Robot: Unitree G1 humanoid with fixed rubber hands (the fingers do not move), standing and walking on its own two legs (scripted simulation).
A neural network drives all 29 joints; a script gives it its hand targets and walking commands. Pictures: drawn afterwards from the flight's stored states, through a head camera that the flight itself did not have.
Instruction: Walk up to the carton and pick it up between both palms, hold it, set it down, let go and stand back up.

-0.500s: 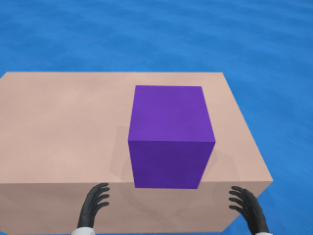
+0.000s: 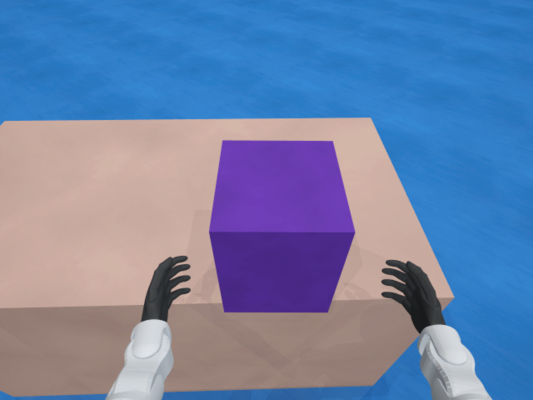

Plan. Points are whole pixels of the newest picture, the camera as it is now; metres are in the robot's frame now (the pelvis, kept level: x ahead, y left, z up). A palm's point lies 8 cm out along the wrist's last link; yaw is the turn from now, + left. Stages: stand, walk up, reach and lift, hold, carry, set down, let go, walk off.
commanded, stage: reach and lift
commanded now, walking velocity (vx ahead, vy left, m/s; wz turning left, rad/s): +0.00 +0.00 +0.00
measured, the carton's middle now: (276, 229) +0.42 +0.01 +0.00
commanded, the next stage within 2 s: none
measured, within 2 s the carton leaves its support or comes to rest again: neither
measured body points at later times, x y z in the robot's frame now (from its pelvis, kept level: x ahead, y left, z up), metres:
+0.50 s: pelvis +0.00 +0.00 +0.01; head +0.02 +0.01 +0.46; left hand +0.35 +0.20 +0.06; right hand +0.35 -0.21 +0.06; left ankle -0.01 +0.14 -0.74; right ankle +0.01 -0.10 -0.74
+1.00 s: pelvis +0.00 +0.00 +0.01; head +0.05 +0.00 +0.45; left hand +0.41 +0.20 +0.12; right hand +0.43 -0.21 +0.12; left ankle -0.01 +0.14 -0.74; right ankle +0.01 -0.10 -0.74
